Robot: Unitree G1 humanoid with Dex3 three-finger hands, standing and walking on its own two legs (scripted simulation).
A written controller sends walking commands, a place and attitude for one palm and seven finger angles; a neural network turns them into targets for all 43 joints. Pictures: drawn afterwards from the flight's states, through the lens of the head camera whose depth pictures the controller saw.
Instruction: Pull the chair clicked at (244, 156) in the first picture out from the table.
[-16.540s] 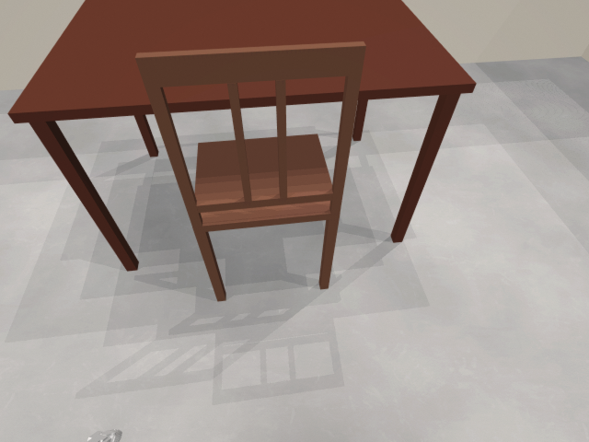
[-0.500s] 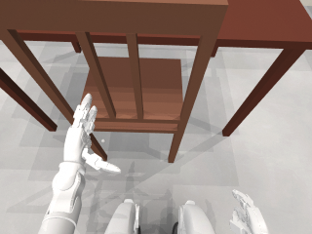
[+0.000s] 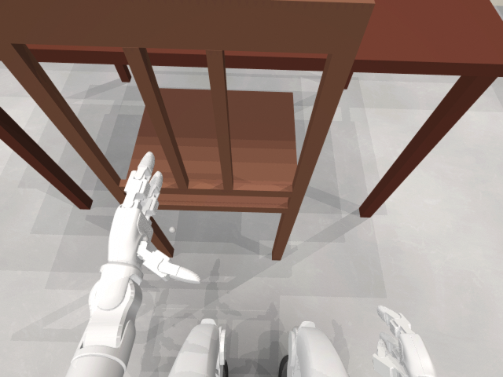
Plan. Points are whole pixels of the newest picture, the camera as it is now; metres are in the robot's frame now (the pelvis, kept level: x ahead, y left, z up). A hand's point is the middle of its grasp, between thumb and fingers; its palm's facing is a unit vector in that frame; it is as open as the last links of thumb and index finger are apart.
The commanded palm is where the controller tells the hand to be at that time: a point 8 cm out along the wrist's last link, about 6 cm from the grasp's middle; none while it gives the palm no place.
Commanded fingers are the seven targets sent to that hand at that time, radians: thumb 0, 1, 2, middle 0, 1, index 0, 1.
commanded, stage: aim the fingers beside a spindle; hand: left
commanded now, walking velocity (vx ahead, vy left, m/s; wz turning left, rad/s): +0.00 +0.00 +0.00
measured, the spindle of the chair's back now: (165, 134) +0.49 +0.16 +0.05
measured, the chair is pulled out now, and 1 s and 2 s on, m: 0.00 0.00 0.00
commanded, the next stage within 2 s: push the fingers through the gap in 0.72 s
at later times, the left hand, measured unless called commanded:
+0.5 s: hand (174, 227) +0.33 +0.13 +0.02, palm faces -0.02 -1.00 -0.04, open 16.9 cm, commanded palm +0.31 +0.19 +0.02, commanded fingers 0.00 -0.50 0.30 -0.06 -0.08 -0.06 -0.08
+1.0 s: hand (173, 222) +0.34 +0.13 +0.02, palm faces -0.04 -1.00 -0.04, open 17.0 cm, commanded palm +0.33 +0.19 +0.02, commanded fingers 0.00 -0.50 0.30 -0.06 -0.08 -0.06 -0.08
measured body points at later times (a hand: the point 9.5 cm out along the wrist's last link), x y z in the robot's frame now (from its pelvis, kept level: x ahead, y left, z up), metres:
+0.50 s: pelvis +0.00 +0.00 +0.00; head +0.11 +0.00 +0.43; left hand +0.33 +0.19 +0.02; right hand +0.16 -0.25 -0.11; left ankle +0.02 +0.11 -0.63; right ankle +0.03 -0.12 -0.63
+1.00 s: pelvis +0.00 +0.00 +0.00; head +0.11 +0.00 +0.43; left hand +0.34 +0.19 +0.03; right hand +0.16 -0.25 -0.11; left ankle +0.02 +0.11 -0.63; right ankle +0.03 -0.12 -0.63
